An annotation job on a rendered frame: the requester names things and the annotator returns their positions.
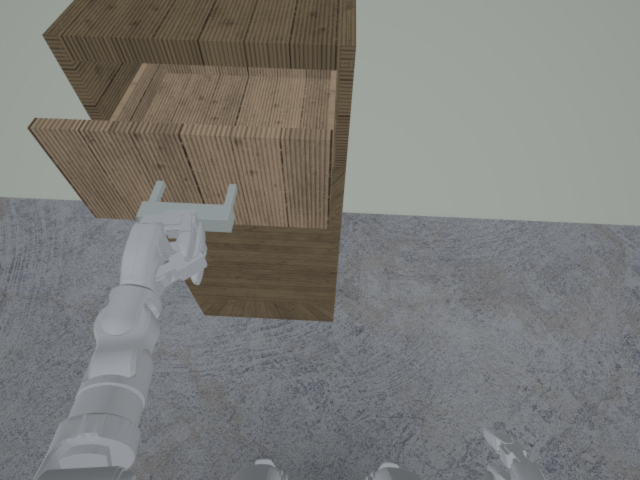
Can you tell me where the left robot shin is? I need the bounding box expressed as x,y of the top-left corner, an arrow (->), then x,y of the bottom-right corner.
255,459 -> 276,468

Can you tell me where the robot left forearm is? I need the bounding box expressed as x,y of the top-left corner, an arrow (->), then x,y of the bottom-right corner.
33,284 -> 162,480

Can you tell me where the drawer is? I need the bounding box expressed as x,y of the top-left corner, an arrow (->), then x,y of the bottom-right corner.
27,63 -> 337,229

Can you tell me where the cabinet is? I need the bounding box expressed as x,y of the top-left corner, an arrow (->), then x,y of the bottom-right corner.
42,0 -> 356,322

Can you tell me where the robot shin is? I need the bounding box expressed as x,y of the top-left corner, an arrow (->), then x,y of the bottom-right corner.
377,462 -> 399,471
255,459 -> 276,468

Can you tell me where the robot left hand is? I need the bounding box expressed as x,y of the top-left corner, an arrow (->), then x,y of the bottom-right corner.
120,209 -> 208,298

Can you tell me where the right robot shin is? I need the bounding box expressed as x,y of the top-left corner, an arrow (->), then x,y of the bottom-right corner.
377,462 -> 399,471

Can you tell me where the robot right hand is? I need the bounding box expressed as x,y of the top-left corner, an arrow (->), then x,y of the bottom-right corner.
483,426 -> 546,480

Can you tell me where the handle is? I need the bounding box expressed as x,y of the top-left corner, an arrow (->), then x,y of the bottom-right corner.
136,181 -> 237,233

